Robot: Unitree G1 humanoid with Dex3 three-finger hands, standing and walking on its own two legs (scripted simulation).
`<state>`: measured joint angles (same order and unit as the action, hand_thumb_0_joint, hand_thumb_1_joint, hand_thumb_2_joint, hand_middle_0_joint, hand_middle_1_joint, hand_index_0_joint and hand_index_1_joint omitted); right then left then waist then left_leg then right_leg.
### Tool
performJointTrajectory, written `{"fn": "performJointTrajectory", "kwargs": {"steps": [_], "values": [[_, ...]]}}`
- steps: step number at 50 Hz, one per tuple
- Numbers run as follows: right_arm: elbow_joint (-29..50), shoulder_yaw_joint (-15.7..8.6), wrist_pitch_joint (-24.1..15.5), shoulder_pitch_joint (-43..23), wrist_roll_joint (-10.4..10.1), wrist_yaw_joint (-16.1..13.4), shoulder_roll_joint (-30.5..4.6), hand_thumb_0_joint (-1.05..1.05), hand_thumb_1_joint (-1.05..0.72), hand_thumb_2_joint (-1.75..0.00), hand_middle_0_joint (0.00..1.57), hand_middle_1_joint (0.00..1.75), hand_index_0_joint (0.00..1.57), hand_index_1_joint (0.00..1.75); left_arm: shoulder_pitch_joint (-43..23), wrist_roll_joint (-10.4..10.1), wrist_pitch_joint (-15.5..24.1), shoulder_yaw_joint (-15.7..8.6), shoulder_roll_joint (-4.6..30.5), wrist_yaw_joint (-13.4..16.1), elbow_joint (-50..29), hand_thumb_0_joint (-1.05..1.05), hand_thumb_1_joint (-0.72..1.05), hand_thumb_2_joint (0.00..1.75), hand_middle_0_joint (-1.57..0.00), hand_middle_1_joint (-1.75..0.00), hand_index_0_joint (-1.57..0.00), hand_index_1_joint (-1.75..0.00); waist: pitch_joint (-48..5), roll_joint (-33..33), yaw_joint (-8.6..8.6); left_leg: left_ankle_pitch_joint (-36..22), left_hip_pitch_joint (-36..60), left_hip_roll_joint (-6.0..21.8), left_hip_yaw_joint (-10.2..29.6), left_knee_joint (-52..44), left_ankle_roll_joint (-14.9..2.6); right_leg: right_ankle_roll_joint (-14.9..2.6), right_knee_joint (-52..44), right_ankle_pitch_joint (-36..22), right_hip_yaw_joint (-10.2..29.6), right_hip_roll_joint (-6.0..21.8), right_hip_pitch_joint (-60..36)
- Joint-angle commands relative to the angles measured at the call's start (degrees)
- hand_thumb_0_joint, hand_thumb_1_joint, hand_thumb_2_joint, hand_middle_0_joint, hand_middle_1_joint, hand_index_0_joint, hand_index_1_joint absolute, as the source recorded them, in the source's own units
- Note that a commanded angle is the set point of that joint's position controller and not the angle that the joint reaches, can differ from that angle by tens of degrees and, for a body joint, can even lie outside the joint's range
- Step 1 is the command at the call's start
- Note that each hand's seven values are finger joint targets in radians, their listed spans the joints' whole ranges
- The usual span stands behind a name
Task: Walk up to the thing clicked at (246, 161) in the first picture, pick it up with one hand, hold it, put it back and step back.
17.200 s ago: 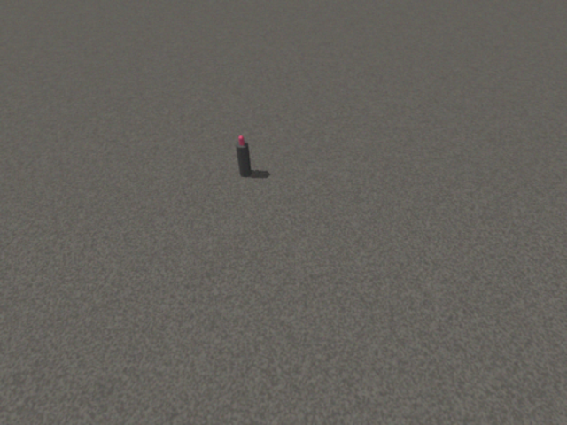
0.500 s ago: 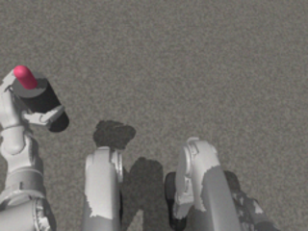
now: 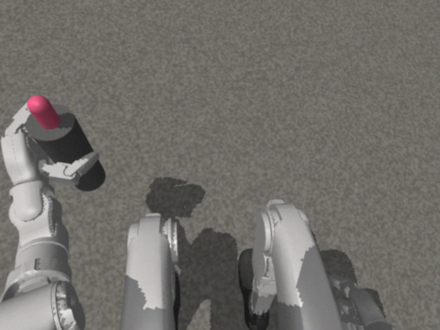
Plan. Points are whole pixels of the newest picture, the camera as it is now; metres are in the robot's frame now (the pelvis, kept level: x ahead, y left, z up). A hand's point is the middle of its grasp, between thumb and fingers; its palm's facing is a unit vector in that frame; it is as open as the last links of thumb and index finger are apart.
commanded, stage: lift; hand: left
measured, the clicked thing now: (68, 147) +0.43 +0.25 -0.04
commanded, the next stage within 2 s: none
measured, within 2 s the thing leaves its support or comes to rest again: neither
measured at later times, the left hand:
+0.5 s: hand (51, 140) +0.42 +0.24 +0.03, palm faces +0.23 -0.97 -0.06, open 10.0 cm
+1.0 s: hand out of the picture +0.40 +0.21 +0.21, palm faces +0.25 -0.97 -0.04, open 10.0 cm
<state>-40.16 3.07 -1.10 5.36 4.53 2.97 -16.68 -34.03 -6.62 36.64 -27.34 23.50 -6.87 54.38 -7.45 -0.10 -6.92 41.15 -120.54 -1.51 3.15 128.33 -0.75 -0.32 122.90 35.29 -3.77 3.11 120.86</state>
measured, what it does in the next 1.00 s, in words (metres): rises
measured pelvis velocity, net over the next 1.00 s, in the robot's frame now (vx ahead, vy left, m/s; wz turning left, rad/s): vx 0.04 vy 0.00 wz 0.02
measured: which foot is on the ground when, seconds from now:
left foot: down 0.00-1.00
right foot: down 0.00-1.00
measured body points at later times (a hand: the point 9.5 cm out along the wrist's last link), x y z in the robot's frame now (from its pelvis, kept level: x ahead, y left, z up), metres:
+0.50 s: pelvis +0.00 +0.00 +0.05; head +0.20 +0.03 +0.46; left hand +0.40 +0.30 +0.03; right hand +0.15 -0.26 -0.08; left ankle +0.08 +0.11 -0.35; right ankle +0.11 -0.12 -0.35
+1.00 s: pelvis +0.04 +0.00 +0.20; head +0.18 +0.03 +0.63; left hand +0.38 +0.26 +0.21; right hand +0.20 -0.24 +0.08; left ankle +0.08 +0.11 -0.35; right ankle +0.11 -0.12 -0.35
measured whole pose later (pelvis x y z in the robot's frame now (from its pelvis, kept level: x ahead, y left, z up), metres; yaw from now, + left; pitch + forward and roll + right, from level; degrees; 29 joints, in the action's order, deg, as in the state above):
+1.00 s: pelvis +0.04 +0.00 +0.20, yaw +1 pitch +27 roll -3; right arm -36.8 0.9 -3.8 8.5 -1.2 -2.1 -13.5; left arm -10.2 -9.6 21.1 -12.2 13.1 2.2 22.2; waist -10.6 1.1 -2.3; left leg 37.5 -79.9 -0.1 2.4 90.7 -0.7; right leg 0.1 86.4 32.5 -3.3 1.2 80.6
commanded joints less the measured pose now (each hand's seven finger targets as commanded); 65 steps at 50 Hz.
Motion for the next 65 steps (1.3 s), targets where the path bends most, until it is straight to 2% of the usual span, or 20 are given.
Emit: {"fn": "performJointTrajectory", "kwargs": {"steps": [1, 3, 7, 9, 15, 16, 20, 26, 28, 30, 32, 35, 38, 41, 43, 47, 52, 53, 59, 65], "values": [[2.75, -4.32, -1.04, 7.34, -0.28, -0.62, -11.83, 0.0, -0.92, -0.91, 0.2, 0.3, 0.2, 0.3, -20.49, -2.49, 6.78, -2.53, 14.93, -0.58, -17.34, 0.0, 0.18, 1.34, -1.33, -1.51, -1.35, -1.51, -39.82, 11.95, 1.09, -11.18, 25.57, -0.36, -0.36, -18.65, 0.08, -2.24, -10.97, -8.38, 0.0, -1.79, -23.03], [2.94, -4.7, -1.0, 7.43, -0.31, -0.85, -11.61, 0.0, -0.92, -0.91, 0.2, 0.3, 0.2, 0.3, -19.78, -2.19, 6.79, -3.91, 17.52, -0.63, -19.28, 0.0, 0.16, 1.35, -1.35, -1.53, -1.37, -1.53, -42.11, 11.72, 2.02, -10.81, 26.19, -0.42, -0.92, -18.75, -0.16, -2.09, -11.81, -7.9, 0.55, -1.96, -24.92], [3.63, -5.1, -1.26, 7.21, -0.93, -1.05, -11.85, 0.0, -0.92, -0.91, 0.2, 0.3, 0.2, 0.3, -17.17, -2.88, 5.43, -1.96, 14.81, -1.72, -18.93, 0.0, 0.16, 1.33, -1.34, -1.51, -1.36, -1.51, -42.1, 11.39, 1.52, -10.08, 27.42, -0.42, -0.59, -20.04, -0.14, -2.14, -12.9, -7.54, 0.49, -1.85, -24.57], [3.65, -5.3, -1.32, 7.68, -1.04, -1.33, -12.01, 0.0, -0.91, -0.9, 0.2, 0.3, 0.2, 0.3, -19.54, -3.17, 5.37, -2.58, 16.88, -1.95, -24.55, 0.0, 0.18, 1.33, -1.31, -1.49, -1.33, -1.49, -44.06, 13.44, 2.24, -10.62, 29.25, -0.38, -0.84, -20.68, -0.06, -2.23, -13.36, -8.02, 0.9, -1.75, -26.18], [4.9, -5.63, -1.7, 7.32, -2.09, -1.79, -11.37, 0.0, -0.91, -0.9, 0.2, 0.3, 0.2, 0.3, -15.25, -4.36, 2.78, -0.61, 13.03, -1.12, -27.99, 0.0, 0.15, 1.34, -1.29, -1.5, -1.32, -1.5, -43.66, 12.3, 2.56, -11.31, 31.22, -0.39, -0.15, -23.46, -0.04, -2.42, -15.8, -8.49, 0.96, -1.72, -27.41], [5.08, -5.98, -1.72, 8.03, -2.12, -1.92, -11.23, 0.0, -0.91, -0.9, 0.2, 0.3, 0.2, 0.3, -16.93, -4.31, 2.74, -1.95, 15.82, -0.44, -33.18, 0.0, 0.15, 1.34, -1.3, -1.5, -1.32, -1.5, -46.01, 13.06, 3.39, -11.73, 32.29, -0.38, -0.42, -23.91, -0.05, -2.43, -16.62, -8.61, 1.35, -1.81, -29.59], [5.85, -6.1, -2.1, 6.77, -3.34, -2.39, -10.97, 0.0, -0.91, -0.9, 0.2, 0.3, 0.2, 0.3, -9.26, -5.1, -0.07, 0.97, 9.46, -0.28, -28.18, 0.0, 0.16, 1.35, -1.27, -1.48, -1.29, -1.48, -39.54, 9.66, 2.66, -9.09, 32.01, -0.28, 0.57, -27.0, -0.35, -2.34, -19.59, -6.81, 1.17, -1.84, -28.19], [7.48, -6.67, -2.68, 7.16, -4.37, -3.07, -10.21, 0.0, -0.91, -0.9, 0.2, 0.3, 0.2, 0.3, -8.64, -5.85, -1.83, 1.35, 10.86, 1.31, -40.39, 0.0, 0.13, 1.33, -1.26, -1.47, -1.29, -1.47, -43.26, 9.75, 4.1, -8.43, 38.24, -0.1, 0.54, -31.82, -0.48, -2.19, -24.81, -6.25, 1.94, -1.99, -34.99], [7.86, -6.66, -3.05, 6.73, -4.81, -3.27, -9.53, 0.0, -0.91, -0.9, 0.2, 0.3, 0.2, 0.3, -4.75, -6.56, -3.3, 4.63, 5.06, 1.87, -38.65, 0.0, 0.1, 1.34, -1.25, -1.47, -1.28, -1.47, -40.87, 7.96, 3.0, -8.23, 38.43, -0.13, 0.64, -33.12, -0.59, -2.07, -26.87, -6.29, 1.92, -2.09, -36.03], [8.35, -6.59, -3.38, 5.88, -5.07, -3.7, -9.3, 0.0, -0.91, -0.9, 0.2, 0.3, 0.2, 0.3, -2.23, -6.21, -4.28, 6.07, 3.56, 2.51, -38.35, 0.0, 0.1, 1.32, -1.21, -1.44, -1.23, -1.44, -38.52, 7.13, 2.76, -8.99, 38.85, -0.01, 0.47, -34.12, -0.72, -2.01, -28.77, -7.1, 2.1, -2.11, -37.33], [8.49, -7.01, -3.39, 6.94, -5.26, -4.08, -9.16, 0.0, -0.9, -0.9, 0.2, 0.3, 0.2, 0.3, -5.31, -5.43, -4.23, 2.28, 9.6, 4.11, -46.73, 0.0, 0.12, 1.32, -1.22, -1.43, -1.24, -1.44, -44.1, 8.41, 5.2, -13.26, 43.99, 0.1, 0.14, -35.82, -0.5, -2.21, -30.43, -10.05, 2.62, -2.15, -42.33], [8.81, -6.6, -3.36, 7.12, -5.6, -4.34, -7.96, 0.0, -0.9, -0.9, 0.2, 0.3, 0.2, 0.3, -2.91, -5.4, -5.77, 5.57, 6.3, 5.58, -52.52, 0.0, 0.13, 1.33, -1.23, -1.44, -1.25, -1.44, -43.27, 10.33, 4.64, -14.9, 50.13, 0.31, 0.97, -40.01, -0.06, -2.35, -33.2, -11.13, 2.47, -2.3, -44.51], [8.43, -6.31, -3.97, 6.16, -5.78, -4.66, -7.33, 0.0, -0.9, -0.9, 0.2, 0.3, 0.2, 0.3, 4.55, -5.63, -7.49, 8.76, -0.68, 6.51, -43.18, 0.0, 0.11, 1.34, -1.19, -1.41, -1.2, -1.42, -35.76, 5.25, 3.16, -14.73, 48.46, 0.58, 1.3, -41.95, -0.4, -1.89, -36.44, -11.82, 1.86, -2.66, -46.15], [9.13, -6.37, -3.97, 6.57, -5.6, -5.01, -7.12, 0.0, -0.89, -0.9, 0.2, 0.3, 0.2, 0.3, 0.21, -4.12, -6.9, 7.32, 4.62, 8.18, -53.48, 0.0, 0.09, 1.31, -1.19, -1.4, -1.21, -1.41, -40.47, 10.05, 5.55, -15.67, 57.41, 0.79, 1.43, -46.56, 0.21, -2.15, -39.65, -12.1, 2.2, -2.55, -50.42], [9.11, -6.29, -4.01, 6.86, -5.86, -5.38, -6.49, 0.0, -0.89, -0.9, 0.2, 0.3, 0.2, 0.3, 3.44, -4.18, -7.96, 7.99, 3.8, 8.75, -54.69, 0.0, 0.09, 1.33, -1.21, -1.42, -1.23, -1.43, -39.42, 7.91, 5.14, -16.13, 58.83, 0.66, 1.03, -48.49, 0.05, -1.81, -42.8, -12.96, 2.33, -2.81, -54.72], [8.67, -5.62, -4.82, 6.56, -5.92, -5.76, -5.4, 0.0, -0.89, -0.9, 0.2, 0.3, 0.2, 0.3, 9.5, -4.94, -9.42, 13.1, -3.43, 8.76, -48.79, 0.0, 0.08, 1.33, -1.21, -1.41, -1.22, -1.43, -32.69, 4.64, 3.7, -18.84, 59.44, 0.63, 0.43, -51.61, -0.25, -1.4, -47.75, -16.77, 2.18, -3.23, -60.25], [8.16, -5.74, -4.67, 6.81, -5.49, -5.75, -5.04, 0.0, -0.89, -0.9, 0.2, 0.3, 0.2, 0.3, 6.64, -2.88, -8.84, 11.17, -0.07, 10.16, -49.68, 0.0, 0.1, 1.33, -1.22, -1.41, -1.23, -1.43, -28.84, 5.7, 5.0, -20.73, 65.92, 1.0, 0.92, -57.09, 0.19, -1.54, -52.38, -17.72, 1.94, -3.09, -63.98], [8.22, -5.4, -4.71, 6.92, -5.41, -5.62, -4.44, 0.0, -0.89, -0.9, 0.2, 0.3, 0.2, 0.3, 7.93, -2.87, -8.77, 13.17, -2.3, 10.09, -48.79, 0.0, 0.11, 1.34, -1.24, -1.43, -1.25, -1.44, -28.03, 4.99, 4.58, -20.83, 66.69, 1.0, 0.98, -58.29, 0.21, -1.48, -53.37, -17.97, 1.8, -3.13, -65.21], [8.08, -5.59, -5.05, 6.97, -4.88, -5.11, -4.64, 0.0, -0.89, -0.9, 0.2, 0.3, 0.2, 0.3, 7.57, -2.3, -7.56, 13.13, -2.21, 10.35, -47.09, 0.0, 0.11, 1.33, -1.27, -1.44, -1.28, -1.45, -26.15, 5.95, 5.74, -21.73, 72.68, 0.91, 0.67, -63.56, 0.52, -1.54, -58.26, -18.75, 1.74, -3.19, -70.54], [8.11, -5.26, -5.22, 6.95, -4.62, -4.71, -4.78, 0.0, -0.9, -0.9, 0.2, 0.3, 0.2, 0.3, 9.19, -2.91, -7.05, 16.42, -5.76, 9.31, -45.09, 0.0, 0.11, 1.32, -1.3, -1.45, -1.31, -1.46, -23.74, 5.74, 5.11, -25.7, 78.2, 1.38, 1.43, -67.74, 1.16, -1.62, -60.87, -21.5, 0.71, -3.52, -72.87]]}}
